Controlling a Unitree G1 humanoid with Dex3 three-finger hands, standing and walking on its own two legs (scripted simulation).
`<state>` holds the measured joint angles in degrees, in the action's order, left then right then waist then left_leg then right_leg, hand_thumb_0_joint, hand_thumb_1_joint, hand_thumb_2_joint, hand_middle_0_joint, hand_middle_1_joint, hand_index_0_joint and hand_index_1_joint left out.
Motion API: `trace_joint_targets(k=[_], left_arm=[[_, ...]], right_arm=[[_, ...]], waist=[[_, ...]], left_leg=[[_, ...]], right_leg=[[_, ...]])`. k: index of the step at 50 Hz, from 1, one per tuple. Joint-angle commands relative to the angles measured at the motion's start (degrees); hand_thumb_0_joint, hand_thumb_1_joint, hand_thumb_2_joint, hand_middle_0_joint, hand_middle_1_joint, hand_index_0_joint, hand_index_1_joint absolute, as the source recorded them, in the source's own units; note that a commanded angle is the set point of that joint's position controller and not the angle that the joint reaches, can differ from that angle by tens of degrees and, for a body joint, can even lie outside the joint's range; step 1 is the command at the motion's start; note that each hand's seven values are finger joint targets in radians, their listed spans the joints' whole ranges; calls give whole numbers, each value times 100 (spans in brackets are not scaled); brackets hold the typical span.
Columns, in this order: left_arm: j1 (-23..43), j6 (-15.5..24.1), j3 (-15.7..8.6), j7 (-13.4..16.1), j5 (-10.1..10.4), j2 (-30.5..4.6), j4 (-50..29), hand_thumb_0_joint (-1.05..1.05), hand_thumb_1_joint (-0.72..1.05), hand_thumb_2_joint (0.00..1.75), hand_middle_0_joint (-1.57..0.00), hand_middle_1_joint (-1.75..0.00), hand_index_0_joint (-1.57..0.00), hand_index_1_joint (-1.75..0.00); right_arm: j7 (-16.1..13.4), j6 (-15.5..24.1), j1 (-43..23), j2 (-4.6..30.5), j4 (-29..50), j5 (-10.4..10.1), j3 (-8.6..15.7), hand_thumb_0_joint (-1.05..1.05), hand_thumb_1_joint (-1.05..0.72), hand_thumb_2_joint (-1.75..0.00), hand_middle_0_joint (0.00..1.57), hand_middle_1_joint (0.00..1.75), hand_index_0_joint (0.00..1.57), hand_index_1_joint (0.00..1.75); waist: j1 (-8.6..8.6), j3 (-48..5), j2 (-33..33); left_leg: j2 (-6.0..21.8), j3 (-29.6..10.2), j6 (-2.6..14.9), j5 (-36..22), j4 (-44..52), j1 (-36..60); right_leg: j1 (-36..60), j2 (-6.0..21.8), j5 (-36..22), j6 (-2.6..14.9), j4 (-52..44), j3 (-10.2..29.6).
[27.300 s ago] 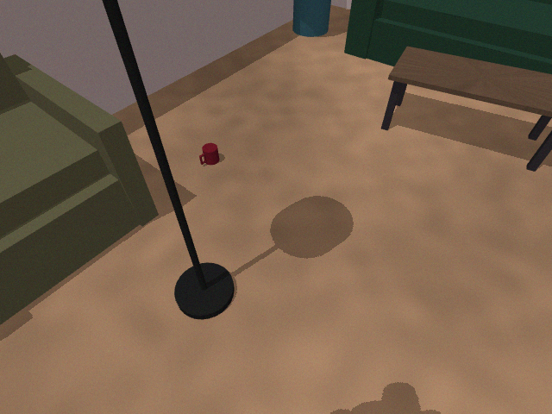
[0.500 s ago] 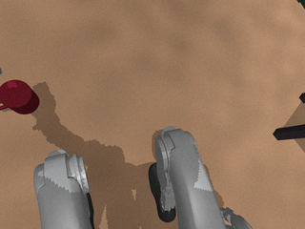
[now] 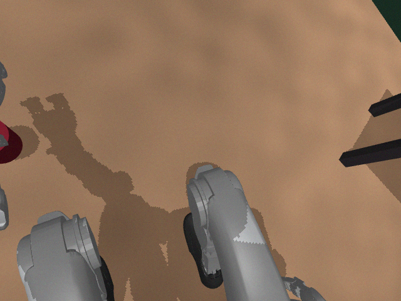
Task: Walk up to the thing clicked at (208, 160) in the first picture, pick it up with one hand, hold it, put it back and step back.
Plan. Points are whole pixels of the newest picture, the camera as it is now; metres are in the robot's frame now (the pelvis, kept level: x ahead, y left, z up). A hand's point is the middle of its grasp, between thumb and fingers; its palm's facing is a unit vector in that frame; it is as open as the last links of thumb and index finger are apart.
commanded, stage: approach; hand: left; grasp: from above
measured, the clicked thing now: out of the picture +0.49 +0.32 -0.28
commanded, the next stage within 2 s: close in in 0.18 s
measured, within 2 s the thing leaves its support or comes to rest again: neither
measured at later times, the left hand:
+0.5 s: hand out of the picture +0.48 +0.32 -0.18, palm faces -0.45 -0.09 -0.89, open 13.9 cm
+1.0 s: hand out of the picture +0.48 +0.30 -0.24, palm faces -0.48 -0.11 -0.87, open 14.0 cm
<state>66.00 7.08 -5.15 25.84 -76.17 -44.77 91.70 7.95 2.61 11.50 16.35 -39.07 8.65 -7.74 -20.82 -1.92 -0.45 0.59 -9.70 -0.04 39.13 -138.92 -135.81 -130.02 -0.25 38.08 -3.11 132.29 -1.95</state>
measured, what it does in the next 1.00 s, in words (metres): stands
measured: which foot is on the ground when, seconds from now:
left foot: down 0.00-1.00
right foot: down 0.00-1.00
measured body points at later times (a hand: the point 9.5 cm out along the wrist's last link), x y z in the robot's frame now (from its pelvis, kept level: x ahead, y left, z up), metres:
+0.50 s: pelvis +0.00 +0.00 -0.01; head +0.25 +0.11 +0.35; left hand +0.50 +0.32 -0.13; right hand +0.07 -0.28 -0.09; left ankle +0.07 +0.13 -0.29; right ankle +0.11 -0.14 -0.29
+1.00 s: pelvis +0.00 +0.00 -0.02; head +0.27 +0.10 +0.32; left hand +0.50 +0.30 -0.19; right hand +0.01 -0.26 -0.09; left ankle +0.07 +0.13 -0.29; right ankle +0.11 -0.14 -0.29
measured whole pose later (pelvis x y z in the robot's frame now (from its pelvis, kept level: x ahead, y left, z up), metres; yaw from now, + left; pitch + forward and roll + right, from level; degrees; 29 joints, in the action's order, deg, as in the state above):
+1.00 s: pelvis +0.00 +0.00 -0.02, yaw -2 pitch +31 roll -13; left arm 63.8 12.9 -7.0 27.8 -77.0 -54.7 97.4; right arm 9.4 6.5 11.1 17.1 -38.6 11.8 -12.6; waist -21.9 4.9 4.2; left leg 0.5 -12.2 0.1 39.4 -144.1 -137.1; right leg -130.3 -1.5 37.5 -4.0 135.5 -3.5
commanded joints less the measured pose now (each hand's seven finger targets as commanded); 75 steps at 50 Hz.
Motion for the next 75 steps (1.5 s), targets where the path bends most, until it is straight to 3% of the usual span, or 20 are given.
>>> trace_joint_targets(k=[1,6,8,10,14,18,21,26,30,33,39,40,43,48,54,55,63,68,71,75], left_arm=[[1446,-363,-186,127,241,-1775,-660,0,-54,100,-8,-105,-8,-104],[1019,-271,-217,-391,605,-1927,-753,0,-54,102,-8,-107,-8,-106],[1024,-80,-438,-609,686,-2226,-936,0,-55,101,-8,-106,-8,-106],[1078,169,-423,-814,683,-2134,-1209,0,-56,101,-7,-107,-8,-106],[1497,735,-47,-910,634,-1688,-2213,0,-55,103,-8,-111,-8,-111],[1603,953,193,-770,514,-1374,-2382,0,-56,101,-7,-106,-7,-105],[1299,852,277,-541,442,-1212,-1629,0,-53,106,-8,-108,-8,-108],[1361,634,73,-181,99,-1611,-1356,0,-50,107,-9,-109,-10,-108],[1520,472,-100,39,62,-1710,-1026,0,-47,104,-9,-110,-11,-109],[1474,382,-41,128,6,-1523,-494,0,-52,98,-6,-103,-7,-102],[1631,448,-7,230,58,-1846,-219,0,-52,99,-7,-104,-7,-103],[1626,464,-66,229,38,-1881,-179,0,-52,99,-7,-104,-7,-104],[1669,547,-125,319,81,-2088,-223,0,-51,99,-7,-103,-7,-102],[1613,627,-291,507,-62,-2453,-356,0,-53,100,-7,-102,-6,-102],[1278,566,-294,695,-30,-2389,-177,0,-53,102,-7,-100,-6,-101],[1277,537,-254,702,-45,-2302,-98,0,-53,100,-6,-100,-6,-100],[1056,417,-535,704,55,-2492,-177,0,-51,102,-8,-103,-7,-103],[1193,488,-359,590,126,-2238,-49,0,-50,102,-8,-104,-8,-104],[1311,586,-438,596,122,-2517,-453,0,-50,105,-9,-105,-8,-105],[1032,623,-215,603,87,-2184,51,0,-48,103,-8,-107,-8,-106]], right_arm=[[-70,-13,941,1543,158,-88,373,0,-90,-89,20,30,20,30],[-72,0,940,1530,141,-106,366,0,-90,-89,20,30,20,30],[-107,-6,917,1647,202,-87,426,0,-90,-89,20,30,20,30],[-116,-22,964,1684,236,-38,447,0,-90,-90,20,30,20,30],[-123,-50,1203,1606,47,18,538,0,-91,-90,20,30,20,30],[-93,-115,1330,1613,-95,41,640,0,-90,-90,20,30,20,30],[-64,-143,1279,1590,-110,51,605,0,-90,-90,20,30,20,30],[-18,-178,1145,1617,-40,55,509,0,-89,-89,20,30,20,30],[23,-136,1047,1629,62,81,460,0,-90,-89,20,30,20,30],[45,-26,1030,1661,93,126,412,0,-89,-90,20,30,20,30],[27,191,939,1727,100,170,244,0,-89,-90,20,30,20,30],[43,242,938,1750,154,211,215,0,-89,-90,20,30,20,30],[22,337,907,1793,135,236,155,0,-89,-90,20,30,20,30],[60,452,964,1870,117,329,39,0,-89,-90,20,30,20,30],[185,552,897,1902,68,430,1,0,-89,-90,20,30,20,30],[221,580,927,1944,74,454,-9,0,-89,-90,20,30,20,30],[387,612,999,2020,24,543,20,0,-90,-90,20,30,20,30],[448,626,912,2080,38,546,35,0,-90,-90,20,30,20,30],[452,607,922,2024,23,531,-24,0,-90,-90,20,30,20,30],[501,583,841,1945,8,560,-112,0,-90,-90,20,30,20,30]], waist=[[322,-3945,-1920],[285,-3678,-1321],[240,-3475,-1187],[150,-3307,-1267],[75,-3623,-1932],[91,-3919,-2223],[88,-3612,-2124],[256,-3687,-2488],[158,-3628,-2224],[-83,-3225,-2015],[-127,-3126,-1915],[-231,-3015,-1838],[-171,-3051,-1884],[-205,-3226,-2185],[-194,-3201,-2470],[-296,-3046,-2443],[-266,-3047,-2495],[-446,-2710,-2297],[-347,-3062,-2355],[-430,-2748,-2296]], left_leg=[[-100,735,209,-1245,1426,2993],[-94,725,284,-915,1316,2371],[-88,667,275,-634,1296,2280],[-93,637,216,-622,1240,2373],[-62,565,43,-827,1179,3138],[-53,530,-18,-1087,1228,3564],[-52,479,-10,-1280,1278,3542],[-58,472,-24,-1765,1386,3752],[-81,497,46,-1566,1324,3511],[-73,472,75,-1308,1284,3282],[-67,485,151,-755,1167,2909],[-63,484,164,-705,1120,2828],[-47,453,154,-486,1120,2811],[3,410,106,-818,1004,3048],[59,337,19,-1213,916,3252],[56,334,20,-1318,866,3208],[74,302,10,-1616,811,3241],[76,248,22,-1378,726,3062],[83,229,37,-1439,736,3206],[95,187,0,-1351,808,3143]], right_leg=[[2038,-187,-1505,483,-1120,-677],[2508,-206,-1194,404,-1196,-626],[2358,-197,-843,427,-1251,-651],[2228,-185,-737,480,-1267,-689],[1948,-184,-876,531,-1208,-832],[1816,-157,-1169,514,-1111,-917],[1614,-158,-1338,506,-1024,-992],[1594,-156,-1733,530,-819,-996],[1629,-160,-1665,502,-843,-953],[1492,-150,-1477,475,-858,-955],[1549,-221,-1049,463,-942,-923],[1601,-229,-998,445,-943,-931],[1597,-257,-819,445,-951,-968],[1823,-289,-1140,439,-798,-1032],[1797,-333,-1497,450,-619,-1151],[1763,-320,-1598,438,-594,-1172],[2043,-328,-1839,432,-598,-1194],[1809,-311,-1652,426,-593,-1234],[2136,-333,-1720,401,-666,-1201],[1911,-350,-1600,405,-599,-1295]])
